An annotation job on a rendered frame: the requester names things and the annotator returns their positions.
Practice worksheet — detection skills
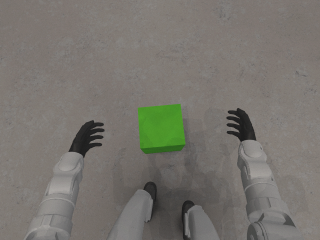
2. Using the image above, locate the left robot forearm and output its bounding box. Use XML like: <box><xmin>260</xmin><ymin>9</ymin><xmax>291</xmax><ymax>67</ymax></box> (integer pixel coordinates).
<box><xmin>23</xmin><ymin>151</ymin><xmax>85</xmax><ymax>240</ymax></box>

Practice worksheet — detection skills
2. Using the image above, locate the robot left hand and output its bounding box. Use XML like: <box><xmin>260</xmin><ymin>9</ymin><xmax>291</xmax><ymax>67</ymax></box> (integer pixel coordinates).
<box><xmin>68</xmin><ymin>120</ymin><xmax>105</xmax><ymax>158</ymax></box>

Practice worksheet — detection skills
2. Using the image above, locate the carton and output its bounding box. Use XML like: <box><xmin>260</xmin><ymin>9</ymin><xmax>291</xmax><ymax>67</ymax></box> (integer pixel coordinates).
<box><xmin>138</xmin><ymin>104</ymin><xmax>186</xmax><ymax>154</ymax></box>

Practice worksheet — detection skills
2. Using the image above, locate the robot right upper arm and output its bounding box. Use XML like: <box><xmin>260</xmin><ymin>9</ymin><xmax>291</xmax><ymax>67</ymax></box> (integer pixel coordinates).
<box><xmin>247</xmin><ymin>221</ymin><xmax>304</xmax><ymax>240</ymax></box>

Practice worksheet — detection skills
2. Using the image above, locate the robot right hand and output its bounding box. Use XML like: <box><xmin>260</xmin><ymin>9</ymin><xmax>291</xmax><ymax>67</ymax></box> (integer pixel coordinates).
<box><xmin>226</xmin><ymin>108</ymin><xmax>257</xmax><ymax>142</ymax></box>

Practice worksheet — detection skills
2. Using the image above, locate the robot foot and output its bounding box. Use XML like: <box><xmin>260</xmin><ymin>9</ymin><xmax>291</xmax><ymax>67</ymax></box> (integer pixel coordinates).
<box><xmin>143</xmin><ymin>182</ymin><xmax>157</xmax><ymax>223</ymax></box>
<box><xmin>181</xmin><ymin>200</ymin><xmax>195</xmax><ymax>240</ymax></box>

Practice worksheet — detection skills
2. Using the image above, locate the right robot forearm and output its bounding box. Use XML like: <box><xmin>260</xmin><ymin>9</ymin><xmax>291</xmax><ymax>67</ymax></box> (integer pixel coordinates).
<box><xmin>237</xmin><ymin>139</ymin><xmax>305</xmax><ymax>240</ymax></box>

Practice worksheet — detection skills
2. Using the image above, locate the right robot foot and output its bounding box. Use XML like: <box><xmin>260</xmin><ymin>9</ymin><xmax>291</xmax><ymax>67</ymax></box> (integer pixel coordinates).
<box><xmin>181</xmin><ymin>200</ymin><xmax>195</xmax><ymax>240</ymax></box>

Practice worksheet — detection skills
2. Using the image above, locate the left robot foot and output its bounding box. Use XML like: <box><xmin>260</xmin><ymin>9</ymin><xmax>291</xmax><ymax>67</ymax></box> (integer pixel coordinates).
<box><xmin>143</xmin><ymin>182</ymin><xmax>157</xmax><ymax>223</ymax></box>

